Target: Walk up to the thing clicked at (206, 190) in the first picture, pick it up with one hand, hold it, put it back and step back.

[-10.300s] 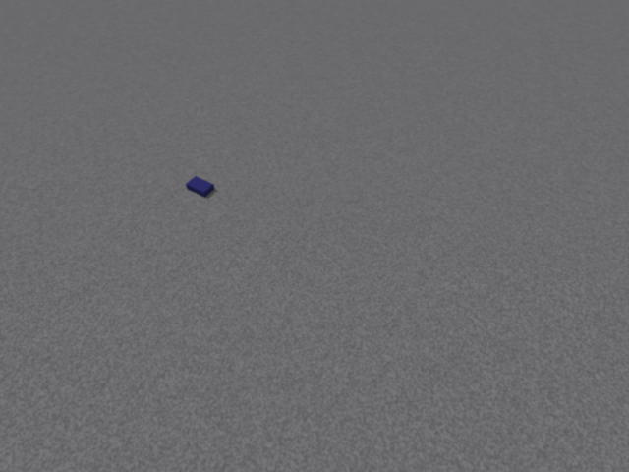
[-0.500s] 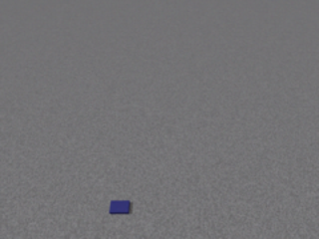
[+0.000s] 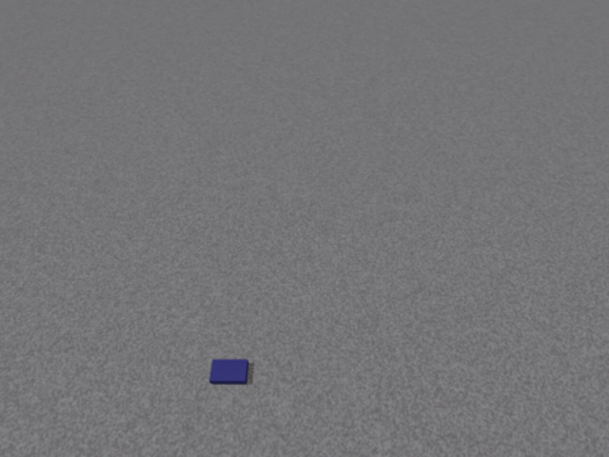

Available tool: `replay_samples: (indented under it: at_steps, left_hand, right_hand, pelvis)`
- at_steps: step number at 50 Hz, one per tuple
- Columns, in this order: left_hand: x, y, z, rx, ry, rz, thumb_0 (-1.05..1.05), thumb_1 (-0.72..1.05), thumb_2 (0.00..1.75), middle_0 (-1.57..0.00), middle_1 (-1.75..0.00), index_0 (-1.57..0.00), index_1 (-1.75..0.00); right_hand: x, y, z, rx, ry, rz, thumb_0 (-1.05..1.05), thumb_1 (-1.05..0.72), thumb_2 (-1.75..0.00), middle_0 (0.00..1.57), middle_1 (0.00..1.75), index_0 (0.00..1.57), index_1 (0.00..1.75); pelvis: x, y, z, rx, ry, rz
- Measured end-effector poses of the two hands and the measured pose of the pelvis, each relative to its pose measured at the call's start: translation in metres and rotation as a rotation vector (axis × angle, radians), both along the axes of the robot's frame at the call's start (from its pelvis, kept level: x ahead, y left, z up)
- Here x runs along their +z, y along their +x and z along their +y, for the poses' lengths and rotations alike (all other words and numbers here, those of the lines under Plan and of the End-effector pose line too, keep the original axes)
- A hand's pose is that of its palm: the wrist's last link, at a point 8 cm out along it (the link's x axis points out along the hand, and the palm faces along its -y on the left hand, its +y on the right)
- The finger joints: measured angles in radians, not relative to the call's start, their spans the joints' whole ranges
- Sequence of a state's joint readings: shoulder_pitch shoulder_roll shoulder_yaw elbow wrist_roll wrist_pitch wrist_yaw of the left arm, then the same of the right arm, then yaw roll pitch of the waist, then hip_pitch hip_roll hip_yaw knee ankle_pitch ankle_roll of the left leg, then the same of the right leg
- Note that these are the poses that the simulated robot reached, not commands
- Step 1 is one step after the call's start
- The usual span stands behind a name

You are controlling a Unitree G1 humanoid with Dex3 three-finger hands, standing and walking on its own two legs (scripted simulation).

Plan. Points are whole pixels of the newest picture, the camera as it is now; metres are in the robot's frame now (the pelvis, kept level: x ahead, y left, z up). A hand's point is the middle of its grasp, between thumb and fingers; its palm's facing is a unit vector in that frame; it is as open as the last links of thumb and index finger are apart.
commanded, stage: walk up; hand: left
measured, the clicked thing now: (229, 371) +0.48 +0.24 -0.76
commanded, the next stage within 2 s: none
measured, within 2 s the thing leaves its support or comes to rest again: neither
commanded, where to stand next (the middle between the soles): +0.09 -0.01 m, yaw +0 degrees
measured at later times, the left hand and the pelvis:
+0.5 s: hand out of the picture +0.03 +0.32 -0.18, palm faces -0.06 -0.94 -0.35, open 7.4 cm; pelvis -0.10 +0.06 -0.01, yaw -1 degrees
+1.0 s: hand out of the picture -0.10 +0.29 -0.16, palm faces -0.01 -0.92 -0.39, open 7.4 cm; pelvis -0.24 +0.03 -0.03, yaw +0 degrees
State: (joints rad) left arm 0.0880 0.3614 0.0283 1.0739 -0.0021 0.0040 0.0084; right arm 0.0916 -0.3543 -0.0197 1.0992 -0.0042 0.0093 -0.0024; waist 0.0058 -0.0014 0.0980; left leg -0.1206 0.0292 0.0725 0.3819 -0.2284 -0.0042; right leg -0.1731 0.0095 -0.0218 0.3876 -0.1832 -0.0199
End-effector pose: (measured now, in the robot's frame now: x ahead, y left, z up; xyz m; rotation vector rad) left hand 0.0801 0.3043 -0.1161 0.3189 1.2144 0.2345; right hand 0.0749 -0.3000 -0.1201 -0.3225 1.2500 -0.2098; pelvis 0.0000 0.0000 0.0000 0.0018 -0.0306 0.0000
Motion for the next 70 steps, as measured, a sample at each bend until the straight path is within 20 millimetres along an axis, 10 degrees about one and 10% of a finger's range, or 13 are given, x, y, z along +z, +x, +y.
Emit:
replay_samples:
  at_steps: [9, 20, 41, 52, 70]
  left_hand:
    - [-0.012, -0.012, 0.022, -0.042, 0.023, -0.019, 0.01, 0.9, 0.9, -0.2, -0.3, -0.21, -0.3]
    - [-0.031, -0.029, 0.052, -0.072, -0.019, -0.063, 0.01, 0.9, 0.9, -0.2, -0.3, -0.2, -0.3]
    - [-0.006, -0.15, 0.023, -0.114, 0.027, -0.059, 0.01, 0.9, 0.9, -0.2, -0.3, -0.21, -0.3]
    - [-0.014, -0.199, 0.031, -0.081, 0.016, -0.179, 0.01, 0.9, 0.9, -0.2, -0.3, -0.21, -0.3]
    - [-0.024, -0.369, 0.011, -0.032, 0.015, 0.058, 0.01, 0.9, 0.9, -0.2, -0.3, -0.2, -0.3]
  right_hand:
    - [0.001, -0.024, -0.002, -0.006, -0.062, -0.003, 0.01, -0.9, -0.89, 0.2, 0.3, 0.2, 0.3]
    - [0.01, -0.119, 0.038, -0.025, -0.114, 0.077, 0.01, -0.9, -0.89, 0.21, 0.3, 0.2, 0.3]
    - [-0.005, -0.174, 0.002, -0.035, -0.079, -0.119, 0.01, -0.9, -0.89, 0.21, 0.3, 0.2, 0.3]
    - [-0.005, -0.241, 0.011, 0.074, -0.119, -0.069, 0.01, -0.9, -0.89, 0.21, 0.3, 0.2, 0.3]
    - [0.01, -0.319, -0.026, 0.032, -0.101, -0.156, 0.01, -0.9, -0.89, 0.21, 0.3, 0.21, 0.3]
  pelvis:
    - [-0.012, -0.039, 0.017, -0.009, 0.005, 0.005]
    - [-0.018, -0.086, 0.054, -0.001, -0.02, 0.001]
    - [-0.023, -0.188, 0.026, -0.067, 0.005, -0.014]
    - [-0.033, -0.255, 0.031, 0.019, 0.01, -0.007]
    - [-0.025, -0.333, -0.002, -0.052, -0.049, -0.025]
